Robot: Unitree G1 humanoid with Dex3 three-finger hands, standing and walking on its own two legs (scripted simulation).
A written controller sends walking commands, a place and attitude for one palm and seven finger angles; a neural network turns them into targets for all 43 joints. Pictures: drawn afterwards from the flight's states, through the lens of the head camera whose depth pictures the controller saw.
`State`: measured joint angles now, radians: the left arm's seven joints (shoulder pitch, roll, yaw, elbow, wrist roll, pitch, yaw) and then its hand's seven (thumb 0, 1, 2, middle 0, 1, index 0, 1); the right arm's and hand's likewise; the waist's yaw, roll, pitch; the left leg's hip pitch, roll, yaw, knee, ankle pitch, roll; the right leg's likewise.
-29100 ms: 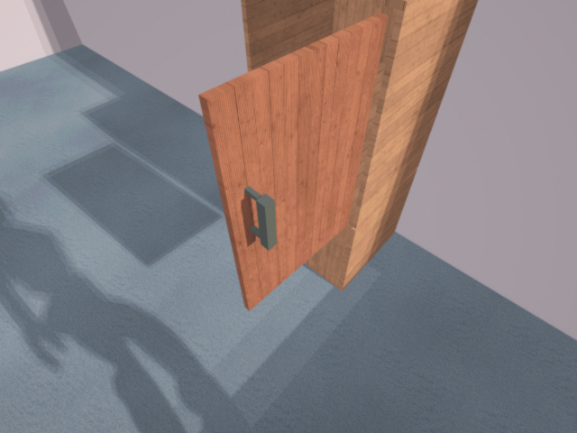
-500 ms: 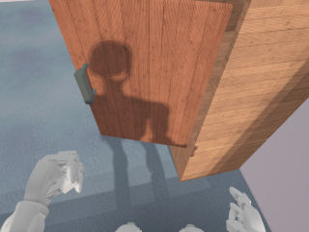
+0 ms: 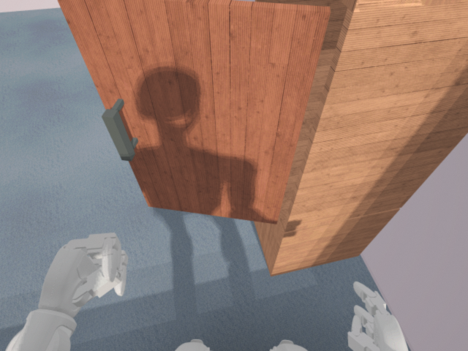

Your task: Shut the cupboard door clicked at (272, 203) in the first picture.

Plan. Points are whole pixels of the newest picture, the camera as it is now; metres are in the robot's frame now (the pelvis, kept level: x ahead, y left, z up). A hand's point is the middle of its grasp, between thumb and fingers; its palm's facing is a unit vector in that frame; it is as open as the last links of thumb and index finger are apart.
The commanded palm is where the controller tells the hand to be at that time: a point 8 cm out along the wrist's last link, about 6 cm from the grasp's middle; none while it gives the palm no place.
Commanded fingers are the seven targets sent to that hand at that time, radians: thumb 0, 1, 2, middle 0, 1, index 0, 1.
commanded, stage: bring the fist close to the handle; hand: left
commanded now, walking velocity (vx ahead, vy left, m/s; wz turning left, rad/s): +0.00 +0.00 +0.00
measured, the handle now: (123, 130) +0.52 +0.26 +0.07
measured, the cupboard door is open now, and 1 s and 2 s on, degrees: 68 68 61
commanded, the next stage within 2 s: push the door shut along its arc in 1.36 s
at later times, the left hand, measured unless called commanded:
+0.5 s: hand (122, 209) +0.33 +0.21 +0.07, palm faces -0.10 -0.99 -0.04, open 3.1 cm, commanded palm +0.32 +0.26 +0.07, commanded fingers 0.00 0.90 0.90 -1.30 -1.50 -1.30 -1.50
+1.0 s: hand (131, 160) +0.43 +0.22 +0.07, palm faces -0.09 -1.00 -0.03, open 3.1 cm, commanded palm +0.40 +0.27 +0.07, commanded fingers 0.00 0.90 0.90 -1.30 -1.50 -1.30 -1.50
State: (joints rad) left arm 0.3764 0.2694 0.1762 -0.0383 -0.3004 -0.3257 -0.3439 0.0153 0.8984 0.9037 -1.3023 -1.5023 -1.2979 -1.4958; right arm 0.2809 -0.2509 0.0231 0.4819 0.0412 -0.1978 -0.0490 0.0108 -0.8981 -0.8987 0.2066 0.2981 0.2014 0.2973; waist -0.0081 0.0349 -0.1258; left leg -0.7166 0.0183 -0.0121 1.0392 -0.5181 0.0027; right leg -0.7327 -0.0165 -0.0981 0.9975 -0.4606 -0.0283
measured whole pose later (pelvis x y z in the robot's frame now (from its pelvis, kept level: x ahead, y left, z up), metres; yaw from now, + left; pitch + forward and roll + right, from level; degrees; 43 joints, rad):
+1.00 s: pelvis +0.00 +0.01 +0.00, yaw -2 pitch +17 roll -1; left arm -0.55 0.46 0.39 0.88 -0.22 -0.36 -0.43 0.02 0.90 0.90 -1.30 -1.50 -1.30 -1.50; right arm 0.33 -0.27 0.02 0.61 0.03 -0.06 -0.04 0.01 -0.90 -0.90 0.21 0.30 0.20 0.30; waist -0.09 0.01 -0.11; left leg -0.80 0.02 0.02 1.00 -0.49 0.02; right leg -0.83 -0.01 -0.06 0.95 -0.42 -0.02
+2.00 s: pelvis -0.01 +0.02 -0.01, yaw -2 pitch +21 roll -3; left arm -0.85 0.59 0.36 1.13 -0.17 -0.34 -0.55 0.02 0.90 0.90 -1.30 -1.50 -1.31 -1.50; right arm 0.35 -0.28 0.04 0.63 0.03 0.00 -0.04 0.00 -0.90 -0.90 0.21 0.30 0.20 0.30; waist -0.15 0.01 -0.10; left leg -0.95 0.03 0.01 1.09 -0.51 0.03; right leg -0.95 -0.01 -0.08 1.00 -0.41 0.00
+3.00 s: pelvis -0.01 +0.02 -0.04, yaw -4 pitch +29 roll -5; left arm -1.31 0.76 0.28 1.31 -0.04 -0.18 -0.58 -0.01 0.90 0.93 -1.30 -1.50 -1.30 -1.50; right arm 0.38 -0.28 0.07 0.66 0.00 -0.02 -0.04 0.00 -0.90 -0.90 0.21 0.30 0.20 0.30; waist -0.28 0.04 -0.09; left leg -1.19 0.06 -0.01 1.25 -0.56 0.03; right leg -1.18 0.02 -0.09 1.12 -0.45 -0.01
